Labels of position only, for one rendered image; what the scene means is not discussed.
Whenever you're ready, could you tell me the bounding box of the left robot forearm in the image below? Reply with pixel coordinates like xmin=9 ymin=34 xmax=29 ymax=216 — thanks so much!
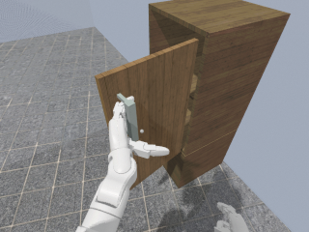
xmin=75 ymin=148 xmax=137 ymax=232

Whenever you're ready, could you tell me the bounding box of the cupboard door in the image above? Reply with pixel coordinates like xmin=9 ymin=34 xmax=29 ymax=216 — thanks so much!
xmin=95 ymin=38 xmax=199 ymax=190

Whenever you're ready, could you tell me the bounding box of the handle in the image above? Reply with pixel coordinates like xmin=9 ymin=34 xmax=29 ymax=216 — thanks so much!
xmin=117 ymin=93 xmax=139 ymax=142

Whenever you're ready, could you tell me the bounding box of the robot right hand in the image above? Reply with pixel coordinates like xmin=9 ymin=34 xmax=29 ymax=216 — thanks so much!
xmin=214 ymin=202 xmax=249 ymax=232

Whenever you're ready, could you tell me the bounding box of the robot left hand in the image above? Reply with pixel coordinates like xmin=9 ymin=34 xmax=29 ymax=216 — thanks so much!
xmin=108 ymin=96 xmax=170 ymax=159

